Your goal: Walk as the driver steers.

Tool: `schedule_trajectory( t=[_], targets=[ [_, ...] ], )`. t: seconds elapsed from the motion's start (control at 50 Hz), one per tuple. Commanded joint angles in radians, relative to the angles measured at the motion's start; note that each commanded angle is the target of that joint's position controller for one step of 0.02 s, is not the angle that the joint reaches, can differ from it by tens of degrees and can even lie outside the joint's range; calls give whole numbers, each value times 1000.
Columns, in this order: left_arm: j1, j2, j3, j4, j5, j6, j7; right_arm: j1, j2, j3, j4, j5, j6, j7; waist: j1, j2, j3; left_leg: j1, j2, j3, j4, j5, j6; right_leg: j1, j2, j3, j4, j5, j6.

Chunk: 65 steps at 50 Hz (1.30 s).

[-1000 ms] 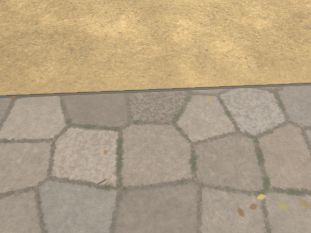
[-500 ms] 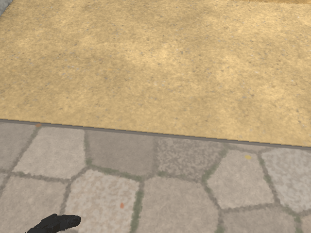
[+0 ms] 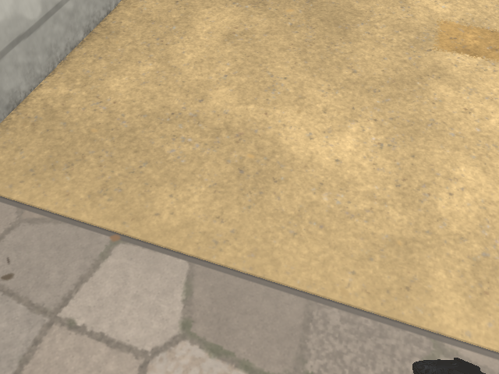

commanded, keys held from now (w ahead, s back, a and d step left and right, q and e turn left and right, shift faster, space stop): w+e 1.00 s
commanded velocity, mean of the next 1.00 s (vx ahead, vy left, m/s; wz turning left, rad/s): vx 0.50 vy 0.00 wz -0.45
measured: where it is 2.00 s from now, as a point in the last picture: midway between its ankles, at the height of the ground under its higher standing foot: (399, 231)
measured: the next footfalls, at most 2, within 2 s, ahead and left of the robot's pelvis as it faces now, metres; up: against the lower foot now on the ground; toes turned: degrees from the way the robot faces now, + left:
right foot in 0.54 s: +0.41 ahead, -0.11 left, +0.00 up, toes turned -19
left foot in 1.06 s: +0.76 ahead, -0.09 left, +0.00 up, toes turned -35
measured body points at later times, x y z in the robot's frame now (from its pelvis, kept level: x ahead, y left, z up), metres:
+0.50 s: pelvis +0.25 -0.01 +0.00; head +0.29 -0.02 +0.45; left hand +0.48 +0.17 -0.11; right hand +0.16 -0.25 -0.14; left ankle +0.10 +0.09 -0.73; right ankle +0.37 -0.11 -0.71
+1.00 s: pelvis +0.52 -0.09 +0.01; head +0.55 -0.11 +0.46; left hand +0.63 +0.18 -0.11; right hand +0.60 -0.39 -0.09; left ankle +0.73 -0.04 -0.70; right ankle +0.37 -0.10 -0.73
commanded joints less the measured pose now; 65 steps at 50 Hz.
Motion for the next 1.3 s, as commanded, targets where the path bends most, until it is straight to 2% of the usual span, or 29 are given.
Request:
schedule_trajectory(
  t=[0.02,0.04,0.06,0.08,0.12,0.2,0.3,0.42,0.48,0.52,0.54,0.56,0.58,0.6,0.64,0.66,0.7,0.76,0.88,0.96,1.0,1.04,1.06,1.08,1.1,1.12,1.14,1.2,1.3],
  targets=[
    [68,22,-3,-104,-23,-9,4,431,-297,-93,61,-21,-10,-31,-171,294,-310,744,429,-651,-199,-231,203,-581,38,-31,729,-58,-45],
    [10,140,28,-82,5,3,16,391,-239,-86,56,19,-1,-29,-175,129,-233,654,407,-673,-233,-252,191,-664,2,97,814,-85,-63],
    [-44,131,31,-94,0,2,9,305,-180,-69,49,23,-3,-27,-137,83,-110,535,362,-515,-249,-204,164,-674,-39,121,803,1,-71],
    [-65,105,25,-91,-6,2,4,257,-131,-56,50,22,-11,-23,-113,59,-55,435,316,-403,-289,-112,135,-639,-71,118,753,64,-69],
    [-50,87,25,-70,12,25,-7,226,-88,-44,62,25,-27,-29,-71,89,-17,332,248,-255,-342,-28,81,-568,-96,111,696,115,-50],
    [-115,60,27,-81,17,52,-27,274,-106,-53,101,34,-55,-34,-57,60,7,330,234,-118,-390,117,75,-629,-100,102,680,225,-29],
    [-283,41,20,-138,16,52,-38,328,-94,-51,141,33,-53,-38,-81,49,52,372,208,18,-397,215,62,-723,-100,65,510,384,-13],
    [-455,26,0,-211,23,48,-54,412,-117,-55,198,30,-42,-53,-123,51,81,495,237,123,-334,425,40,-666,-64,-58,255,397,-65],
    [-402,48,10,-208,26,49,-45,396,-152,-62,206,25,-28,-65,-83,84,27,569,253,171,-168,825,26,-548,13,-112,219,258,-126],
    [-240,85,32,-166,29,43,-34,379,-182,-71,203,22,-10,-67,-11,95,-73,550,258,183,109,928,28,-355,78,-115,179,166,-182],
    [-84,125,54,-118,39,35,-23,360,-187,-72,190,26,-5,-64,66,50,-153,422,239,195,350,753,6,-131,72,-58,92,188,-223],
    [4,238,90,-105,46,38,-5,378,-115,-56,143,36,-12,-53,73,-105,-254,108,158,199,696,203,-34,152,-181,293,66,99,-313],
    [-43,301,105,-126,16,48,-5,343,-104,-59,77,39,-22,-37,22,-218,-316,-221,-58,34,967,-441,-75,303,-370,815,-92,179,-449],
    [-63,270,100,-121,-4,58,0,228,-139,-62,57,27,-32,-32,42,-57,-204,-328,21,-102,954,-343,-64,237,-339,683,-125,215,-412],
    [-158,173,75,-120,-5,52,10,234,-122,-56,62,36,-47,-31,-49,33,-22,-252,94,-95,767,-220,-64,-30,-260,469,-165,387,-323],
    [-187,149,67,-121,-11,44,14,244,-117,-56,63,18,-32,-32,-82,31,0,-191,109,-98,706,-215,-79,-112,-211,399,-176,468,-297],
    [-193,138,60,-127,-14,23,11,274,-101,-54,67,-3,6,-25,-108,4,-25,-118,112,-88,643,-208,-105,-175,-160,331,-186,563,-287],
    [-142,176,69,-117,-12,9,8,198,-87,-51,32,-1,26,-18,-96,-23,-11,-158,110,-63,526,-123,-133,-205,-121,302,-208,564,-273],
    [-21,183,72,-105,-9,15,11,-31,-91,-42,-47,10,22,-10,-3,-67,9,-248,74,-67,253,67,-141,-87,-106,345,-180,558,-225],
    [17,197,74,-108,4,18,22,-120,-103,-34,-90,19,6,-6,23,-78,10,-219,32,-73,127,62,-118,-9,-132,394,-111,656,-215],
    [-20,214,78,-123,7,17,30,-72,-126,-39,-88,22,-2,-8,-16,-91,5,-102,15,-90,52,19,-95,-24,-145,423,-70,686,-183],
    [-81,233,81,-141,8,10,24,114,-168,-57,-33,24,-14,-24,-105,-80,-65,178,-34,-70,-11,-49,-60,-98,-107,413,88,821,-140],
    [-92,214,75,-145,-1,2,14,252,-204,-71,-4,14,-28,-37,-178,-17,-149,389,25,-116,-65,-48,-28,-178,-36,359,294,759,-114],
    [-61,122,50,-182,-25,-5,8,395,-288,-89,-7,-12,-31,-56,-211,119,-313,640,290,-404,-111,-298,29,-347,45,260,596,420,-84],
    [38,97,43,-206,-27,1,9,342,-337,-103,-7,-10,-15,-51,-119,337,-356,719,452,-830,-245,-324,118,-586,146,182,769,-156,-71],
    [5,166,51,-165,6,21,18,264,-228,-85,-22,5,-4,-47,-97,134,-203,582,413,-758,-244,-444,108,-650,44,190,845,-67,-80],
    [-57,166,52,-165,12,25,7,209,-153,-67,-29,14,-3,-43,-95,37,-92,449,362,-591,-261,-390,90,-635,12,174,819,25,-74],
    [-91,128,46,-174,28,52,-20,206,-117,-54,2,19,-18,-42,-67,100,-15,300,259,-295,-314,-88,52,-579,-49,137,753,98,-47],
    [-219,104,36,-231,26,70,-45,262,-132,-65,43,33,-49,-30,-71,85,0,337,263,-118,-361,126,78,-698,-77,116,706,220,-23]
  ],
)
Keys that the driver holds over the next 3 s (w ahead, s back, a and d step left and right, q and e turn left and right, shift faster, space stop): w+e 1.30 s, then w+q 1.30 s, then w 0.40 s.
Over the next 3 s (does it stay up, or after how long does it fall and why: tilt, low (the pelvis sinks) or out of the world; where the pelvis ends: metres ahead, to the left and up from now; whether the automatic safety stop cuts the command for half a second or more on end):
stays up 1.44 -0.55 0.02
